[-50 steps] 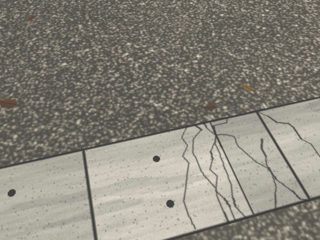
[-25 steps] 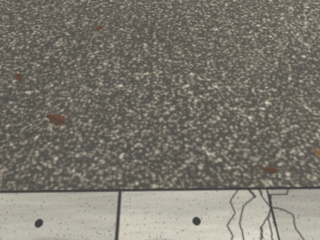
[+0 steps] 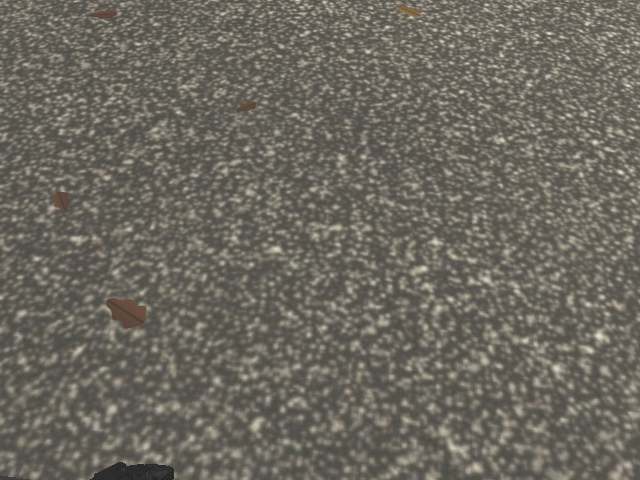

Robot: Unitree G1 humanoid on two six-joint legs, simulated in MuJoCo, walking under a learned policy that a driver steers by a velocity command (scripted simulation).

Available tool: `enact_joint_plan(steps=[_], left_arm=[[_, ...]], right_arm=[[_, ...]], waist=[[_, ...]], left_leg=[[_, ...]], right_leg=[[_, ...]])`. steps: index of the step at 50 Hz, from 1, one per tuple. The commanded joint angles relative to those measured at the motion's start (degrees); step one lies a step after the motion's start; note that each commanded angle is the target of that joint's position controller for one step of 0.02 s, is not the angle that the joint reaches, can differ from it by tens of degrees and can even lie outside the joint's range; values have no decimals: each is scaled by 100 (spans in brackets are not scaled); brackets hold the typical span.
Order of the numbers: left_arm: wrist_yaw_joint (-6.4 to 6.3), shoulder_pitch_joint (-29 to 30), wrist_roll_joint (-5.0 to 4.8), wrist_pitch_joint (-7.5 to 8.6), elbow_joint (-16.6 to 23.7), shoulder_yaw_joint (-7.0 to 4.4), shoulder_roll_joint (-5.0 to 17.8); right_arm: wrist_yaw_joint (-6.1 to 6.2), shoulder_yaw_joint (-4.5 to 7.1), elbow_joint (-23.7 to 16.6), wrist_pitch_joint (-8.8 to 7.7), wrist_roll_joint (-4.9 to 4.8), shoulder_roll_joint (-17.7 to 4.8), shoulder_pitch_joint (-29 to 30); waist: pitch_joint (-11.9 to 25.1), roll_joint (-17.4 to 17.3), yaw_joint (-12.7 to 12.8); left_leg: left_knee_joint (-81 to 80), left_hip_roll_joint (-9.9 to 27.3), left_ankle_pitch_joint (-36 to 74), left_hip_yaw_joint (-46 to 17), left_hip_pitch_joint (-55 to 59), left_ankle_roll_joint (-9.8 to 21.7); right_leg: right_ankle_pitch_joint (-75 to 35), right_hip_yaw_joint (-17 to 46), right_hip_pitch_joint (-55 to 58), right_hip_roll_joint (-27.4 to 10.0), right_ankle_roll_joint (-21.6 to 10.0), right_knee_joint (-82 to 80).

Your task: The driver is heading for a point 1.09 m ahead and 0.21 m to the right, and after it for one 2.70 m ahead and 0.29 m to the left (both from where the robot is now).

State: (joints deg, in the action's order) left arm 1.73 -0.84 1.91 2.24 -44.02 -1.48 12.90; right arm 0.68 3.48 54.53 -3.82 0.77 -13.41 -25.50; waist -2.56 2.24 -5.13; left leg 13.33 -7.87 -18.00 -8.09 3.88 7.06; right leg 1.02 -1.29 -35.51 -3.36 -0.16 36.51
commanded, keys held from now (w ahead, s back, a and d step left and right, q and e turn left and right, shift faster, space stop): w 0.34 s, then w+e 0.66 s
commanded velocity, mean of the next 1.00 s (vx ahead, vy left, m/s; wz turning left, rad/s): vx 0.50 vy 0.00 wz -0.20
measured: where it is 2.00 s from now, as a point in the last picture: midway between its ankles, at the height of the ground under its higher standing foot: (398, 251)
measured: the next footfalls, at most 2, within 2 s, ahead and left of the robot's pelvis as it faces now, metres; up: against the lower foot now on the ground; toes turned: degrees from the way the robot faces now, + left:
right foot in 0.08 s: +0.23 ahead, -0.11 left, +0.00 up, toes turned +0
left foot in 0.62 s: +0.49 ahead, +0.09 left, +0.00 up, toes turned -3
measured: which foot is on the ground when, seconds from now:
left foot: down 0.00-0.10, up 0.12-0.60, down 0.62-1.00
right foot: up 0.00-0.06, down 0.08-0.62, up 0.64-1.00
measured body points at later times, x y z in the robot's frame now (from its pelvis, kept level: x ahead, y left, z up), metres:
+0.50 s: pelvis +0.27 -0.03 +0.01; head +0.30 -0.04 +0.46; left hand +0.21 +0.21 -0.13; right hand +0.46 -0.25 -0.11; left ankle +0.42 +0.11 -0.69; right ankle +0.19 -0.11 -0.74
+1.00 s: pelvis +0.51 -0.01 +0.01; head +0.54 -0.02 +0.46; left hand +0.74 +0.18 -0.11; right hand +0.42 -0.26 -0.13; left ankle +0.45 +0.09 -0.74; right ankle +0.60 -0.18 -0.68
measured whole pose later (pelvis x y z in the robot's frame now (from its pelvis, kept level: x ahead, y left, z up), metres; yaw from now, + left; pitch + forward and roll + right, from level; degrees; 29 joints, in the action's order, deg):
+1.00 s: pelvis +0.51 -0.01 +0.01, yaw -17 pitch +1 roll +1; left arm 3.8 -6.6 2.0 -0.4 -45.1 -3.6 14.6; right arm 0.4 2.9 53.1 -5.7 1.2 -13.0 -23.1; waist -1.7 2.4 -2.5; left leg 13.7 -0.5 -15.3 14.2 0.5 1.6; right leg 2.7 -1.8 -37.7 -4.9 -2.7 47.6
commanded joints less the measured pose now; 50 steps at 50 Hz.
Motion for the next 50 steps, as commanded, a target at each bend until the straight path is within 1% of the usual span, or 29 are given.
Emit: enact_joint_plan(steps=[1,2,3,4,5,6,7,8,9,10,11,13,15,18,21,25,27,28,29,30,31,32,33,34,35,37,41,46,50], left_arm=[[-27,223,-39,172,470,-112,553],[-77,-292,-53,198,312,-173,693],[-141,-1112,-70,242,54,-235,802],[-221,-1977,20,295,-139,-305,994],[-249,-2581,178,296,-165,-465,1639],[-159,-2413,40,191,-277,-468,1453],[-124,-1777,-70,161,-166,-377,1044],[-99,-1376,-87,179,-111,-284,669],[-104,-1290,-53,212,-162,-235,536],[-121,-1342,-67,248,-268,-198,458],[-121,-1430,-77,294,-357,-187,453],[-97,-1711,-128,389,-516,-208,529],[-91,-1907,-146,415,-619,-231,620],[-91,-2244,-175,389,-764,-210,576],[-114,-2569,-188,369,-882,-215,636],[-167,-2828,-134,309,-956,-234,746],[-198,-2738,-103,280,-930,-263,833],[-209,-2639,-92,269,-904,-286,890],[-207,-2525,-102,263,-874,-308,945],[-185,-2459,-143,263,-849,-297,881],[-163,-2352,-214,284,-622,-233,622],[-189,-2987,-407,245,-444,-116,6],[-242,-2831,-216,142,-579,-260,652],[-194,-2480,-156,113,-557,-302,670],[-138,-2269,-143,100,-514,-283,516],[-43,-2210,-26,-37,-502,-308,440],[81,-1765,6,-201,-285,-307,331],[187,-795,-2,-215,91,-244,288],[270,-32,18,-190,399,-163,258]], right_arm=[[70,150,-171,-86,38,-900,-142],[68,167,-183,-108,54,-984,-41],[37,172,-180,-117,66,-1030,56],[3,138,-247,-137,34,-917,65],[-37,27,-352,-135,-192,-366,-644],[-26,71,-260,-114,-125,-623,-811],[-20,93,-297,-71,22,-739,-365],[-66,61,-400,-78,75,-678,124],[-108,47,-470,-58,77,-576,336],[-148,37,-512,-2,140,-534,367],[-184,14,-466,56,165,-451,269],[-228,-8,-478,113,179,-373,307],[-260,-35,-620,137,176,-346,749],[-279,-87,-906,131,163,-296,1605],[-291,-170,-1117,105,130,-159,2242],[-245,-194,-1298,53,77,-223,2756],[-211,-168,-1348,-3,59,-331,2729],[-185,-138,-1306,-39,54,-411,2513],[-146,-88,-1179,-85,62,-515,2061],[-79,-8,-946,-163,122,-695,1299],[15,105,-858,-227,278,-1134,358],[24,250,-876,-147,330,-1684,208],[-5,185,-937,-57,191,-1199,465],[-23,58,-1001,-56,146,-739,917],[-43,6,-1002,-87,128,-530,1168],[-11,-36,-905,-159,86,-378,1206],[-12,23,-738,-317,3,-499,900],[-25,40,-560,-297,44,-527,583],[5,92,-448,-264,43,-725,329]], waist=[[-12,-744,282],[217,-780,504],[614,-638,891],[1171,-415,1249],[2093,810,1069],[2115,1040,910],[1028,329,677],[455,-161,647],[158,-134,553],[60,39,438],[102,173,366],[155,207,324],[31,171,371],[-149,130,553],[-164,157,719],[-105,203,862],[-54,261,763],[17,292,635],[203,267,419],[640,-12,91],[1430,-564,-255],[2059,-1820,34],[1686,-1042,83],[869,-615,240],[467,-564,344],[184,-832,545],[145,-702,630],[-110,-650,496],[-270,-669,302]], left_leg=[[423,1660,4777,-599,83,275],[898,1634,5529,-545,88,195],[1824,1442,5764,-366,26,112],[3056,1217,4615,-238,-740,55],[5214,393,1743,232,-2382,-208],[6100,9,-1123,213,-3321,-203],[6325,423,-665,88,-3696,-181],[6002,652,-262,130,-3705,-188],[5678,827,-97,196,-3615,-184],[5414,952,-13,253,-3438,-224],[5278,992,46,331,-3265,-271],[5086,1062,202,499,-3347,-349],[4754,1221,560,651,-3761,-446],[3875,1355,1156,876,-4141,-601],[2880,1211,1613,1032,-3900,-722],[2169,994,1586,1043,-3650,-737],[1898,921,1240,962,-3323,-649],[1711,856,1025,933,-2963,-590],[1424,736,884,960,-2331,-510],[1066,827,1075,873,-1218,-363],[970,2020,476,-286,190,-65],[553,3483,168,-2460,1499,547],[302,3356,-484,-2810,913,586],[147,3052,-511,-1951,140,437],[-79,2780,30,-1237,-460,315],[-314,2386,779,-288,-1048,82],[-517,2355,1703,500,-1026,152],[-551,2216,2193,1331,-848,143],[-477,2318,2500,1776,-588,70]], right_leg=[[274,-106,675,293,-314,-580],[544,-144,1311,477,-421,-651],[462,-205,2199,589,-543,-981],[556,332,3535,11,-734,-1011],[966,2801,5212,-1641,-1449,-1074],[1192,4449,5152,-2066,-1766,-1924],[1924,3775,4194,-1855,-1665,-2082],[1830,2992,3425,-1586,-1522,-2262],[1413,2411,2971,-1297,-1352,-2436],[1002,1975,2658,-1068,-1219,-2562],[636,1707,2533,-951,-1171,-2633],[11,1383,2560,-866,-1215,-2733],[-84,1148,2651,-822,-1250,-2933],[-441,874,2819,-634,-1189,-3035],[-930,782,2914,-520,-1106,-2874],[-1499,1010,3367,-648,-1126,-2427],[-1719,1209,3498,-758,-1075,-2141],[-1852,1289,3496,-777,-1013,-1919],[-2145,1287,3428,-699,-935,-1458],[-2053,1060,3116,-401,-818,-507],[-677,787,2184,-41,-691,995],[2797,145,335,801,-491,2647],[2866,419,-134,477,-562,3263],[2343,534,-189,233,-570,3289],[1980,511,-61,59,-523,3113],[1724,433,209,-110,-409,2906],[1146,338,-154,-195,-272,2864],[240,146,-528,-218,-173,1770],[18,-281,-164,-137,-334,610]])
Keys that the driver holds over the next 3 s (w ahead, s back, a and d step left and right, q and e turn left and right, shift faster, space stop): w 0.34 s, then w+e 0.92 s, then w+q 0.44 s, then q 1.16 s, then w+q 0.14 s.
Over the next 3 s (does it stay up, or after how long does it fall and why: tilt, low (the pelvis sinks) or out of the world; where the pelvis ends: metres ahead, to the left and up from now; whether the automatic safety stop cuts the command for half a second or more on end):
stays up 1.03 -0.25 0.01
